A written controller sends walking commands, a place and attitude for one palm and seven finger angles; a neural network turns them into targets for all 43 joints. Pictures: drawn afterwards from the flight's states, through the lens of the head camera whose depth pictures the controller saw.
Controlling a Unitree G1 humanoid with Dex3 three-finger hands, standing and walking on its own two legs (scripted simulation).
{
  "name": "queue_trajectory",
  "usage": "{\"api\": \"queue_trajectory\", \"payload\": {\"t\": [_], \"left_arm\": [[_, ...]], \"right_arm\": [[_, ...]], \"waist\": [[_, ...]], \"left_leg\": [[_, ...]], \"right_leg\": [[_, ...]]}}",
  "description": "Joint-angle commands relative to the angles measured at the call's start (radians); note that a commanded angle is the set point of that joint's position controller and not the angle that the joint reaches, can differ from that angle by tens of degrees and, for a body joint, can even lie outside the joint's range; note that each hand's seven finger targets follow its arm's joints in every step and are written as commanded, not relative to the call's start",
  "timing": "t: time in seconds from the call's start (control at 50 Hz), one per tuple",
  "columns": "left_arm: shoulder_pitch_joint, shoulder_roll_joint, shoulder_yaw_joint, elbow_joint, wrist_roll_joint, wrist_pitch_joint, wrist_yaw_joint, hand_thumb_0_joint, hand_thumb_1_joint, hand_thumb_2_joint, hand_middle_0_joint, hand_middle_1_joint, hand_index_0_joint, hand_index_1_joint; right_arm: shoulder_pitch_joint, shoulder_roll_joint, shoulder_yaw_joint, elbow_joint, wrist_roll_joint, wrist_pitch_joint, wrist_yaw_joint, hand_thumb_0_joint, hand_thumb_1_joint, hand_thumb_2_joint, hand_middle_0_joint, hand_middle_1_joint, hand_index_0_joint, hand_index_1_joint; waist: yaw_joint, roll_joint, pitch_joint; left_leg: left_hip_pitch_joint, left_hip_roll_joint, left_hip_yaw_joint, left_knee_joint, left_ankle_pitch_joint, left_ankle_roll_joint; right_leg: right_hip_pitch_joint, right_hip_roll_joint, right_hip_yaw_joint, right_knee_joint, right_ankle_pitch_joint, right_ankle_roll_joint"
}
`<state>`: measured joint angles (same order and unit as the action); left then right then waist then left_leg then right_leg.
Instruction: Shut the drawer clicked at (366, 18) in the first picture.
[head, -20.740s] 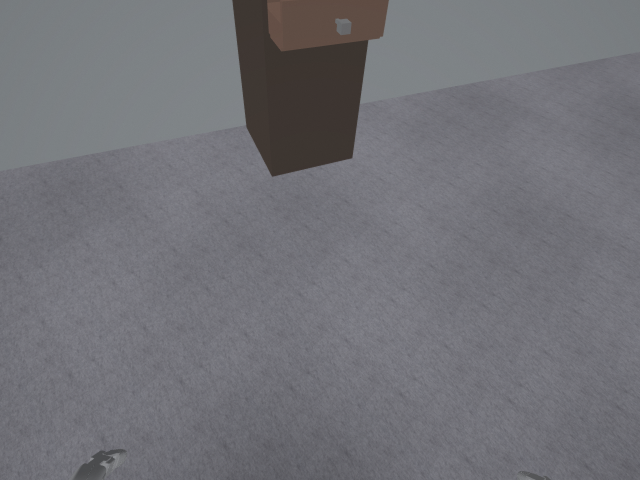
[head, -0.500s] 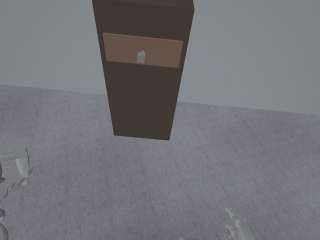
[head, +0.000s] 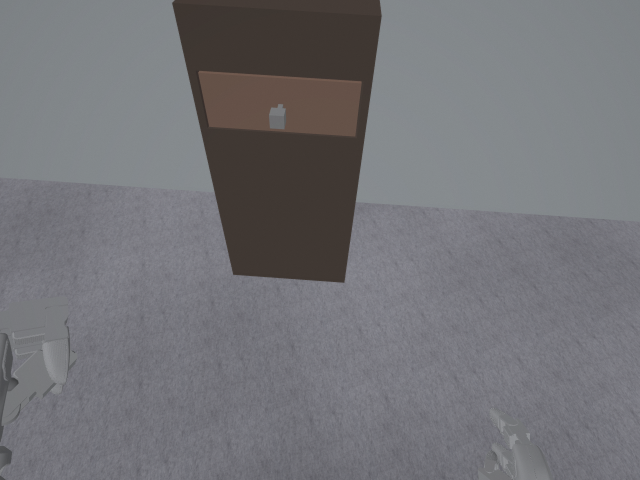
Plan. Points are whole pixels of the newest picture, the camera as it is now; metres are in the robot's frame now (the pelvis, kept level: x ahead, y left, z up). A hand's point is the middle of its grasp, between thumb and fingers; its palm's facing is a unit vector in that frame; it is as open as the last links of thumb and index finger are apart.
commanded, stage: let the arm hang, fingers relaxed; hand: left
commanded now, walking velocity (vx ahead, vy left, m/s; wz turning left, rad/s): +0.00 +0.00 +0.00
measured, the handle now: (278, 114) +0.90 +0.15 -0.03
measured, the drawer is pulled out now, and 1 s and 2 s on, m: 0.00 0.00 0.00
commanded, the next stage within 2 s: look to check the result in 1.10 s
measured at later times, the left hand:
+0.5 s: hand out of the picture -0.05 +0.21 -0.16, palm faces +0.02 -0.97 -0.24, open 4.5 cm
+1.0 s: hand out of the picture -0.02 +0.17 -0.17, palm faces +0.03 -0.98 -0.18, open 7.3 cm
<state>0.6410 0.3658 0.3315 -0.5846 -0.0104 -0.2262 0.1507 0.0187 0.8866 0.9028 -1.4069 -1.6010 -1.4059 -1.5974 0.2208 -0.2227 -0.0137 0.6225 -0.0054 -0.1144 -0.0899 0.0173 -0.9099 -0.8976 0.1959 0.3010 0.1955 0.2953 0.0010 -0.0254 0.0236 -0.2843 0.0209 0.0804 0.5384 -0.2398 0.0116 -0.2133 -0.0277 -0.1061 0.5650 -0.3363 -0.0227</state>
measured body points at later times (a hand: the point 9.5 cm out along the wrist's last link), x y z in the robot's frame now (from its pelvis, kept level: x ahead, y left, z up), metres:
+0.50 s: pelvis -0.03 +0.01 +0.01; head +0.00 +0.01 +0.46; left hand -0.05 +0.26 -0.14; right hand -0.01 -0.23 -0.15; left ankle +0.03 +0.11 -0.73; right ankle -0.02 -0.10 -0.73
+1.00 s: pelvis -0.02 +0.01 +0.01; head -0.02 +0.00 +0.46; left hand -0.02 +0.22 -0.15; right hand -0.04 -0.19 -0.16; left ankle +0.03 +0.11 -0.73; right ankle -0.02 -0.10 -0.73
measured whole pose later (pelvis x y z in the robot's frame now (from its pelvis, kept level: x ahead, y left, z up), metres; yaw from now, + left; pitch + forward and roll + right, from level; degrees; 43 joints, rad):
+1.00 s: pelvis -0.02 +0.01 +0.01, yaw +1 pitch -2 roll +0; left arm 0.26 0.13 0.01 1.15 0.02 0.00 0.03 0.01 0.92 0.90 -0.21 -0.31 -0.21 -0.31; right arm 0.29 -0.11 0.00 1.14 -0.02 0.01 -0.03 0.01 -0.91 -0.90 0.20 0.30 0.19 0.30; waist -0.01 0.02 0.04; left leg -0.22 0.01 0.08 0.40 -0.14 0.02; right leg -0.15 -0.03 -0.11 0.43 -0.24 -0.02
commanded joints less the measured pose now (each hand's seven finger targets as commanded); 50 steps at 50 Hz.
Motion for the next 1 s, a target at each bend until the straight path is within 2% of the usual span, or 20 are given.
{"api": "queue_trajectory", "payload": {"t": [0.0,0.02,0.04,0.08,0.12,0.14,0.16,0.2,0.22,0.26,0.3,0.32,0.4,0.48,0.54,0.58,0.62,0.76,0.86,0.98], "left_arm": [[-0.165,0.026,-0.213,0.672,0.051,0.193,-0.143,0.0,0.9,0.9,-1.36,-1.557,-1.36,-1.557],[-0.157,0.008,-0.225,0.669,0.049,0.214,-0.146,0.0,0.9,0.9,-1.32,-1.513,-1.32,-1.513],[-0.204,0.001,-0.235,0.707,0.055,0.209,-0.148,0.0,0.9,0.9,-1.28,-1.47,-1.28,-1.47],[-0.271,0.035,-0.234,0.809,0.051,0.205,-0.153,0.0,0.9,0.9,-1.2,-1.383,-1.2,-1.383],[-0.332,0.057,-0.238,0.933,0.051,0.203,-0.151,0.0,0.9,0.9,-1.12,-1.297,-1.12,-1.297],[-0.364,0.065,-0.244,0.997,0.048,0.206,-0.148,0.0,0.9,0.9,-1.08,-1.253,-1.08,-1.253],[-0.372,0.054,-0.253,1.056,0.042,0.21,-0.145,0.0,0.9,0.9,-1.04,-1.21,-1.04,-1.21],[-0.391,0.037,-0.275,1.165,0.035,0.219,-0.139,0.0,0.9,0.9,-0.96,-1.123,-0.96,-1.123],[-0.389,0.026,-0.283,1.216,0.033,0.222,-0.137,0.0,0.9,0.9,-0.92,-1.08,-0.92,-1.08],[-0.375,0.012,-0.295,1.309,0.029,0.225,-0.134,0.0,0.9,0.9,-0.84,-0.993,-0.84,-0.993],[-0.371,0.0,-0.303,1.393,0.026,0.223,-0.134,0.0,0.9,0.9,-0.76,-0.907,-0.76,-0.907],[-0.363,-0.012,-0.3,1.425,0.024,0.223,-0.131,0.0,0.9,0.9,-0.72,-0.863,-0.72,-0.863],[-0.354,-0.016,-0.3,1.534,0.025,0.224,-0.132,0.0,0.9,0.9,-0.56,-0.69,-0.56,-0.69],[-0.343,-0.03,-0.303,1.613,0.023,0.22,-0.13,0.0,0.9,0.9,-0.4,-0.517,-0.4,-0.517],[-0.327,-0.039,-0.303,1.653,0.023,0.22,-0.126,0.0,0.9,0.9,-0.28,-0.387,-0.28,-0.387],[-0.315,-0.06,-0.306,1.676,0.022,0.223,-0.124,0.0,0.9,0.9,-0.2,-0.3,-0.2,-0.3],[-0.3,-0.065,-0.306,1.693,0.022,0.227,-0.122,0.0,0.9,0.9,-0.2,-0.3,-0.2,-0.3],[-0.286,-0.095,-0.303,1.718,0.023,0.222,-0.115,0.0,0.9,0.9,-0.2,-0.3,-0.2,-0.3],[-0.288,-0.114,-0.303,1.723,0.023,0.22,-0.112,0.0,0.9,0.9,-0.2,-0.3,-0.2,-0.3],[-0.297,-0.128,-0.298,1.718,0.023,0.216,-0.11,0.0,0.9,0.9,-0.2,-0.3,-0.2,-0.3]], "right_arm": [[-0.075,-0.244,-0.084,0.047,0.009,-0.003,0.1,0.0,-0.9,-0.9,0.2,0.3,0.2,0.3],[-0.064,-0.221,-0.074,0.026,0.009,0.013,0.096,0.0,-0.9,-0.9,0.2,0.3,0.2,0.3],[-0.047,-0.206,-0.07,0.04,0.001,0.019,0.096,0.0,-0.9,-0.9,0.2,0.3,0.2,0.3],[-0.05,-0.21,-0.045,0.04,-0.003,0.045,0.097,0.0,-0.9,-0.9,0.2,0.3,0.2,0.3],[-0.064,-0.213,-0.039,0.06,-0.01,0.063,0.093,0.0,-0.9,-0.9,0.2,0.3,0.2,0.3],[-0.075,-0.214,-0.037,0.075,-0.012,0.071,0.095,0.0,-0.9,-0.9,0.2,0.3,0.2,0.3],[-0.078,-0.198,-0.029,0.094,-0.017,0.079,0.095,0.0,-0.9,-0.9,0.2,0.3,0.2,0.3],[-0.087,-0.168,-0.012,0.131,-0.021,0.095,0.096,0.0,-0.9,-0.9,0.2,0.3,0.2,0.3],[-0.087,-0.156,-0.006,0.152,-0.023,0.101,0.096,0.0,-0.9,-0.9,0.2,0.3,0.2,0.3],[-0.082,-0.128,0.002,0.191,-0.02,0.111,0.095,0.0,-0.9,-0.9,0.2,0.3,0.2,0.3],[-0.056,-0.11,0.005,0.237,-0.017,0.118,0.091,0.0,-0.9,-0.9,0.2,0.3,0.2,0.3],[-0.041,-0.096,0.003,0.259,-0.019,0.125,0.088,0.0,-0.9,-0.9,0.2,0.3,0.2,0.3],[0.011,-0.082,-0.003,0.327,-0.018,0.135,0.082,0.0,-0.9,-0.9,0.2,0.3,0.2,0.3],[0.059,-0.075,-0.009,0.387,-0.014,0.131,0.075,0.0,-0.9,-0.9,0.2,0.3,0.2,0.3],[0.092,-0.067,-0.011,0.424,-0.011,0.131,0.072,0.0,-0.9,-0.9,0.2,0.3,0.2,0.3],[0.104,-0.051,-0.008,0.447,-0.013,0.131,0.069,0.0,-0.9,-0.9,0.2,0.3,0.2,0.3],[0.115,-0.039,-0.008,0.462,-0.013,0.132,0.067,0.0,-0.9,-0.9,0.2,0.3,0.2,0.3],[0.137,-0.005,-0.006,0.49,-0.013,0.122,0.063,0.0,-0.9,-0.9,0.2,0.3,0.2,0.3],[0.144,0.017,-0.007,0.501,-0.014,0.12,0.061,0.0,-0.9,-0.9,0.2,0.3,0.2,0.3],[0.149,0.03,-0.008,0.505,-0.015,0.117,0.059,0.0,-0.9,-0.9,0.2,0.3,0.2,0.3]], "waist": [[-0.017,0.118,-0.121],[-0.017,0.105,-0.127],[-0.013,-0.003,-0.157],[-0.005,-0.124,-0.16],[-0.006,-0.245,-0.159],[-0.01,-0.202,-0.138],[-0.009,-0.119,-0.126],[-0.005,0.03,-0.08],[-0.003,0.08,-0.073],[0.003,0.104,-0.051],[-0.006,0.129,-0.039],[-0.007,0.164,-0.029],[-0.012,0.138,-0.002],[-0.012,0.043,0.011],[-0.013,0.02,0.036],[-0.012,0.036,0.057],[-0.009,0.035,0.073],[-0.004,0.05,0.065],[-0.005,0.032,0.086],[-0.01,0.049,0.081]], "left_leg": [[0.007,0.102,-0.112,0.022,0.443,0.031],[0.014,0.109,-0.115,0.028,0.382,0.023],[0.005,0.119,-0.135,0.033,0.355,0.028],[-0.014,0.113,-0.167,0.01,0.296,0.041],[0.004,0.09,-0.156,0.009,0.284,0.035],[0.017,0.082,-0.149,0.0,0.299,0.029],[0.031,0.082,-0.148,-0.02,0.319,0.029],[0.028,0.087,-0.153,-0.084,0.289,0.027],[0.025,0.088,-0.155,-0.113,0.251,0.025],[0.019,0.082,-0.151,-0.142,0.161,0.019],[0.043,0.072,-0.144,-0.161,0.076,0.01],[0.041,0.072,-0.142,-0.174,0.031,0.008],[0.044,0.069,-0.142,-0.204,-0.084,0.005],[0.07,0.081,-0.146,-0.216,-0.049,0.011],[0.075,0.085,-0.144,-0.224,-0.042,0.013],[0.066,0.087,-0.144,-0.237,-0.059,0.013],[0.051,0.085,-0.146,-0.249,-0.086,0.014],[0.047,0.088,-0.137,-0.259,-0.031,0.013],[0.049,0.083,-0.125,-0.247,0.004,0.01],[0.057,0.08,-0.116,-0.233,0.034,0.007]], "right_leg": [[-0.047,-0.1,0.109,0.013,0.386,0.013],[-0.062,-0.104,0.101,0.002,0.333,0.012],[-0.052,-0.097,0.101,0.004,0.327,0.004],[-0.016,-0.105,0.098,-0.027,0.301,-0.009],[0.007,-0.128,0.117,-0.058,0.353,-0.028],[-0.016,-0.137,0.115,-0.055,0.334,-0.039],[-0.019,-0.134,0.117,-0.058,0.318,-0.036],[-0.014,-0.112,0.117,-0.089,0.217,-0.016],[0.0,-0.102,0.119,-0.109,0.168,-0.011],[0.016,-0.101,0.121,-0.159,0.108,-0.012],[0.001,-0.104,0.127,-0.201,0.053,-0.022],[-0.003,-0.102,0.126,-0.217,0.025,-0.026],[-0.025,-0.099,0.121,-0.272,-0.062,-0.035],[-0.032,-0.097,0.103,-0.28,-0.039,-0.033],[-0.048,-0.094,0.099,-0.283,-0.051,-0.033],[-0.056,-0.09,0.094,-0.275,-0.055,-0.03],[-0.061,-0.086,0.097,-0.274,-0.071,-0.028],[-0.023,-0.086,0.09,-0.249,0.009,-0.024],[-0.03,-0.091,0.09,-0.254,0.022,-0.023],[-0.022,-0.092,0.096,-0.259,0.045,-0.022]]}}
